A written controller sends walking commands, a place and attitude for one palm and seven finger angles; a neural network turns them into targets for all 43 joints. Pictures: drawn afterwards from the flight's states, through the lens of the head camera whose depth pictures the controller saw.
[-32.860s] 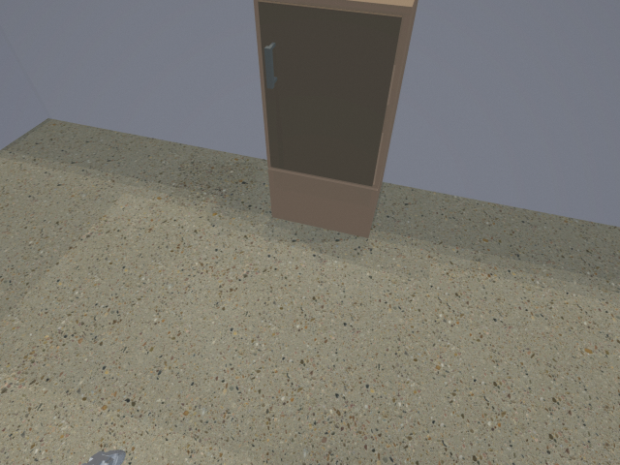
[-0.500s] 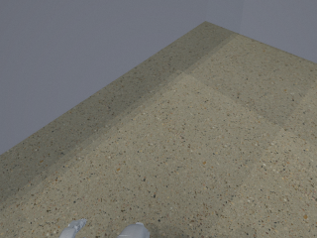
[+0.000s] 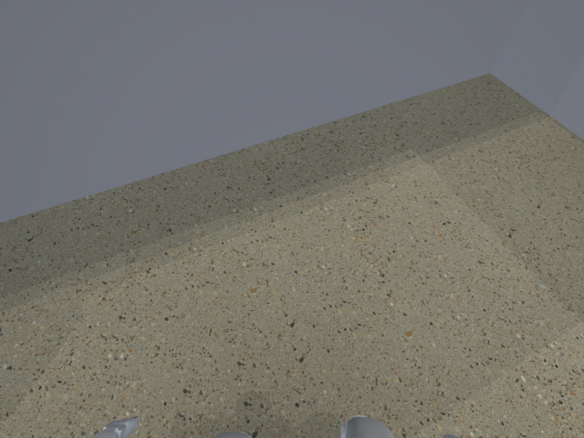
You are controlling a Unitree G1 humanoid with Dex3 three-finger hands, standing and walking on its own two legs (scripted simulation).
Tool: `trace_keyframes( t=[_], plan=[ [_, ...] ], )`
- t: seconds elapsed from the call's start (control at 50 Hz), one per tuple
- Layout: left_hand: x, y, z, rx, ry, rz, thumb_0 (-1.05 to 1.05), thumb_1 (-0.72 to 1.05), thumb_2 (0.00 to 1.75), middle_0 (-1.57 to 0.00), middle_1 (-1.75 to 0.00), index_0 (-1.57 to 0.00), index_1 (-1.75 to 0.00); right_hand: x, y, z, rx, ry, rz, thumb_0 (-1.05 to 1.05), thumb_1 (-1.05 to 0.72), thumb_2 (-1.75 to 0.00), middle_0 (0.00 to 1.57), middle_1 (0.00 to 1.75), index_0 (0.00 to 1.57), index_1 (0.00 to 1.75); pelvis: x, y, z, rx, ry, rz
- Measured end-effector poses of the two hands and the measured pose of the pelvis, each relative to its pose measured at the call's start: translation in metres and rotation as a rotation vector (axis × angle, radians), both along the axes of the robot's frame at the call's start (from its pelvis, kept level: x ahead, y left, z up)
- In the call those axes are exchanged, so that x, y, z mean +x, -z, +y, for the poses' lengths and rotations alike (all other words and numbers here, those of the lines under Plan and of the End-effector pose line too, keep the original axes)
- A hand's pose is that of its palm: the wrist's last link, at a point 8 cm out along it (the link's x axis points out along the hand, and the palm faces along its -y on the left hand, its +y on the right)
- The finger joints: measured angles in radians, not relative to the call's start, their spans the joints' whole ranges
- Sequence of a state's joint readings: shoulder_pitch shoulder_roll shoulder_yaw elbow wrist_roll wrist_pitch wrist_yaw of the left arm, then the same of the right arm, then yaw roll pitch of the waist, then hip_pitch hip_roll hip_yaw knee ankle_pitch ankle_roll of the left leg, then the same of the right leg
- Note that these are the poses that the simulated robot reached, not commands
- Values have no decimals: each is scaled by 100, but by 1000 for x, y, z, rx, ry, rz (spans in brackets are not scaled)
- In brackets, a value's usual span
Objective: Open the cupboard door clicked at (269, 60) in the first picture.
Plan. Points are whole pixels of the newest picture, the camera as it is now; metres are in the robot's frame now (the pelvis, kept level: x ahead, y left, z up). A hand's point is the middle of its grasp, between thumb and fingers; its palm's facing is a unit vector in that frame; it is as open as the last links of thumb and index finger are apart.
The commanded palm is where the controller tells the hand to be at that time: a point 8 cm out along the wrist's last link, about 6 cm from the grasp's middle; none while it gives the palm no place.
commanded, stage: turn to face it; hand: left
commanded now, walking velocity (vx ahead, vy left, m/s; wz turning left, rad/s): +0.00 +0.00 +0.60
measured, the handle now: out of the picture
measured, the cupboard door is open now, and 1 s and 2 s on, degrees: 42 42 42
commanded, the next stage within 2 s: take the last steps up to it in 1.92 s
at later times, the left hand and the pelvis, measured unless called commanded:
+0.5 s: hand out of the picture -0.01 +0.16 -0.17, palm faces +0.35 -0.91 -0.22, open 7.4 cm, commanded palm none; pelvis +0.01 -0.04 +0.00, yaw +20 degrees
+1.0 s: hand out of the picture +0.02 +0.19 -0.15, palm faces +0.56 -0.77 -0.30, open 7.4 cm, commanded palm none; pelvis +0.04 -0.06 -0.01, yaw +36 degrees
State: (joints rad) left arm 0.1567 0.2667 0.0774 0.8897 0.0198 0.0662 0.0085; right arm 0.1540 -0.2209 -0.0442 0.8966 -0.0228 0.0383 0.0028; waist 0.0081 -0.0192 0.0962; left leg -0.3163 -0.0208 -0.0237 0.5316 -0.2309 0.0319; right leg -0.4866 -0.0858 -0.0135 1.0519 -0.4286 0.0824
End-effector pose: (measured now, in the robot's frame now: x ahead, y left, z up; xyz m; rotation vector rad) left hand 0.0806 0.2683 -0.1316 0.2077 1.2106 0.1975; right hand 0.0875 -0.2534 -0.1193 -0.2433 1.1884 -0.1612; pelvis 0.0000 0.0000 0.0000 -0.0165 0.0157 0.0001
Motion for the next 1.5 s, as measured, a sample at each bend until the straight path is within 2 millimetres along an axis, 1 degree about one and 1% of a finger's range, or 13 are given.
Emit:
trace_keyframes(
  t=[0.18,0.34,0.46,0.56,0.62,0.74,0.86,0.98,1.1,1.2,1.3,1.4,1.5],
  plan=[
    [3,-15,-28,61,-58,-102,1,91,90,-20,-30,-20,-30,0,29,-30,56,-47,76,1,-90,-90,21,30,20,30,1,9,-38,25,-111,20],
    [-46,-18,-66,19,-177,-29,1,91,90,-20,-30,-20,-30,35,21,-42,51,-145,101,1,-90,-90,20,30,20,30,6,-3,-51,54,-232,2],
    [-92,-1,-73,-39,-293,28,1,91,90,-20,-30,-20,-30,82,11,-16,32,-277,64,1,-91,-90,20,30,19,30,7,-1,-46,54,-315,3],
    [-136,26,-57,-69,-402,84,1,91,90,-20,-30,-20,-30,123,9,23,4,-397,-37,1,-90,-90,20,30,19,30,5,15,-31,35,-384,3],
    [-149,27,-45,-59,-442,116,1,91,90,-20,-30,-20,-30,131,1,39,-5,-444,-70,1,-90,-90,20,30,20,30,3,13,-27,25,-409,-2],
    [-138,6,-25,-22,-490,36,1,91,90,-20,-30,-20,-30,126,-5,49,-12,-498,-26,1,-90,-90,21,30,20,30,5,0,-26,-2,-475,5],
    [-114,-10,-22,23,-512,-43,1,91,90,-20,-30,-20,-30,121,4,40,6,-522,46,1,-90,-90,21,30,20,30,15,-3,-36,-9,-541,16],
    [-93,-17,-40,80,-539,-113,1,91,90,-20,-30,-20,-30,132,28,17,27,-534,110,1,-90,-90,21,30,20,30,34,8,-58,16,-615,32],
    [-108,-22,-78,59,-622,-78,1,91,90,-20,-30,-20,-30,160,28,15,18,-596,139,1,-90,-90,21,30,20,30,44,0,-63,39,-707,14],
    [-136,-13,-107,-2,-717,-29,1,91,90,-20,-30,-20,-30,187,18,41,14,-691,123,1,-90,-90,20,30,19,30,48,-4,-62,62,-777,16],
    [-183,6,-124,-50,-835,32,1,91,90,-20,-30,-20,-30,214,12,94,11,-823,53,1,-91,-90,20,30,19,30,45,4,-52,53,-848,10],
    [-231,28,-125,-76,-933,105,1,91,90,-20,-30,-20,-30,229,8,146,18,-931,-64,1,-90,-90,20,30,19,30,36,18,-40,40,-905,3],
    [-238,14,-110,-44,-985,79,1,91,90,-20,-30,-20,-30,224,-2,161,4,-988,-65,1,-90,-90,20,30,20,30,34,7,-37,13,-955,-2]
  ],
)
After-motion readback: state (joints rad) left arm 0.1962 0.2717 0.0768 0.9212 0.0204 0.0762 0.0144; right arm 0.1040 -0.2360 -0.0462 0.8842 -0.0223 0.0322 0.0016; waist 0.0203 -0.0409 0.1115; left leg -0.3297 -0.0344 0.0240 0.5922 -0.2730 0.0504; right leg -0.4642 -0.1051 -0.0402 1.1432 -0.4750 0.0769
